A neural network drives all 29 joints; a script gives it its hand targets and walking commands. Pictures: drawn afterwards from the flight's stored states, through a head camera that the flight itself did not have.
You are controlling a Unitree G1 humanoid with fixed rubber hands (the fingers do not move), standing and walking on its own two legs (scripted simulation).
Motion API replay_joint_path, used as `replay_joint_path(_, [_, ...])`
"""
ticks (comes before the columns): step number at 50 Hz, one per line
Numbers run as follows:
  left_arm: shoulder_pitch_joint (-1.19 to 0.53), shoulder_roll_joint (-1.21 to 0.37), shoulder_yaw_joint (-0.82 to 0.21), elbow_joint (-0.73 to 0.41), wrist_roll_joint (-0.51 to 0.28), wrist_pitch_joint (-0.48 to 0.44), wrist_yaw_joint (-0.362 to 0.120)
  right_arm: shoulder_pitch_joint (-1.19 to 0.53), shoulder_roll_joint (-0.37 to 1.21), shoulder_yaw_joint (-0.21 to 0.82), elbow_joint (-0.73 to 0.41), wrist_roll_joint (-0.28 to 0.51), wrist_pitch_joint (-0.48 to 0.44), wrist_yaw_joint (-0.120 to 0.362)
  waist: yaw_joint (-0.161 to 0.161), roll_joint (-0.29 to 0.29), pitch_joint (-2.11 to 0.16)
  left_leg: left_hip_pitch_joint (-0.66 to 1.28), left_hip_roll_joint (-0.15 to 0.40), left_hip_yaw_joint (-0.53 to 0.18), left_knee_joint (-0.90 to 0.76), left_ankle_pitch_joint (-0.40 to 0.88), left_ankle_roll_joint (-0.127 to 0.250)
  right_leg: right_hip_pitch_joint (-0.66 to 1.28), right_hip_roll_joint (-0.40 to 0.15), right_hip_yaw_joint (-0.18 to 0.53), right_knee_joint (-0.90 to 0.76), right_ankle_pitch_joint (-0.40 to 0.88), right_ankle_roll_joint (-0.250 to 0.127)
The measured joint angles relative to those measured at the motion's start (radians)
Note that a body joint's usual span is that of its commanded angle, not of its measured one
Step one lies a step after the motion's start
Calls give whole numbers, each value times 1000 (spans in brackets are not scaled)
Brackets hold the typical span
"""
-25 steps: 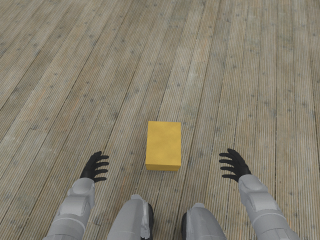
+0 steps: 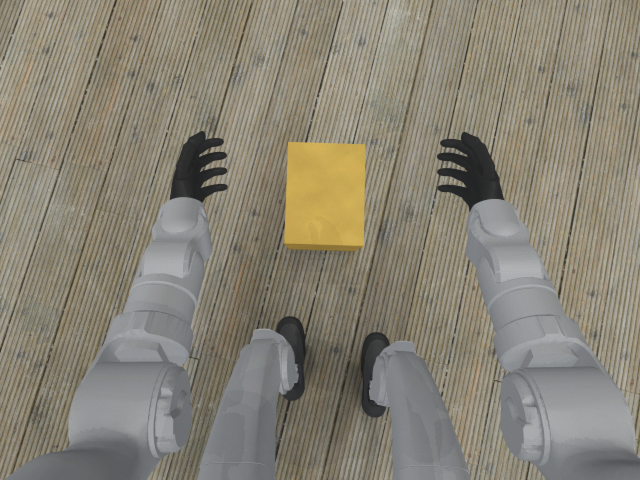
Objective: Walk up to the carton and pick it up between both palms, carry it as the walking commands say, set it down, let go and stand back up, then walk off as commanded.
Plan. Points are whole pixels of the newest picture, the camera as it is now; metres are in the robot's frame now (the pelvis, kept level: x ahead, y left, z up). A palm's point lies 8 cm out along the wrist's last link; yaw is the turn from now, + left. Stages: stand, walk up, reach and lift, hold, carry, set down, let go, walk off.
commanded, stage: reach and lift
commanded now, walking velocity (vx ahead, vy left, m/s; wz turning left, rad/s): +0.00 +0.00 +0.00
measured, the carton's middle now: (324, 200) +0.52 +0.01 -0.59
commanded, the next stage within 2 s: none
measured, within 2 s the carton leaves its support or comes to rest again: neither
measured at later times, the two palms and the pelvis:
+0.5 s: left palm (212, 165) +0.48 +0.18 -0.19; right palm (455, 167) +0.49 -0.16 -0.18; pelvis +0.00 +0.00 -0.02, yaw +0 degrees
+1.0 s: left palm (245, 191) +0.48 +0.16 -0.34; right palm (426, 195) +0.48 -0.17 -0.33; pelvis -0.05 -0.02 -0.17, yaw -1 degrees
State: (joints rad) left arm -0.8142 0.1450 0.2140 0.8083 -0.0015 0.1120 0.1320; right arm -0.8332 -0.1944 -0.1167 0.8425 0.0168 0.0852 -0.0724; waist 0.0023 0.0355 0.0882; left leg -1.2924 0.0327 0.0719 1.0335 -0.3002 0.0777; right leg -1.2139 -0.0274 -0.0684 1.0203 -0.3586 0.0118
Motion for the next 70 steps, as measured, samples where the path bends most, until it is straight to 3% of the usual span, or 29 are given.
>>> replay_joint_path(9, [-196, 2, 40, 78, 0, -49, 0, -175, 0, -18, 46, 6, -32, -14, 0, 2, 0, -88, 0, 0, -1, 13, 1, -89, 0, 0, 1, 11, 0])
replay_joint_path(20, [-247, 6, 100, 94, 0, -72, 0, -213, 0, -68, 64, 6, -61, -14, 0, -6, 0, -177, -2, -2, 4, 17, 2, -179, 0, 2, 10, 13, 0])
replay_joint_path(28, [-279, 16, 119, 81, 0, -81, -3, -256, 0, -74, 63, 6, -75, -14, 0, -14, -4, -311, -15, -14, 74, 15, -5, -325, 1, 22, 104, -5, 0])
replay_joint_path(37, [-366, 56, 110, 107, 0, -76, -6, -332, -2, -75, 52, 6, -33, -35, 0, -13, 13, -510, -5, -20, 306, -35, -10, -525, 1, 22, 349, -66, -2])
replay_joint_path(49, [-517, 115, 52, 248, 0, -27, 0, -480, -32, -74, 155, 6, 25, -57, 0, -14, 94, -710, 11, -23, 635, -112, -10, -719, 1, 22, 684, -156, -12])
replay_joint_path(55, [-604, 155, 20, 196, -11, -23, 21, -571, -53, -75, 98, 66, 34, -86, 0, -27, 285, -715, 15, -25, 750, -137, -9, -722, 1, 23, 801, -186, -12])
replay_joint_path(61, [-675, 215, -80, 113, -123, -7, 41, -648, -74, -59, 29, 157, 60, -109, 0, -56, 451, -738, 17, -28, 852, -152, -6, -742, 1, 23, 908, -209, -16])
replay_joint_path(67, [-665, 214, -125, 161, -143, 12, 46, -631, -77, -50, 114, 161, 54, -116, 0, -55, 437, -764, 13, -32, 946, -177, -6, -759, 2, 24, 1003, -244, -18])
replay_joint_path(70, [-677, 214, -120, 286, -143, 0, 37, -639, -77, -50, 220, 162, 23, -95, 0, -45, 424, -780, 14, -33, 978, -179, -6, -773, 2, 24, 1037, -249, -18])
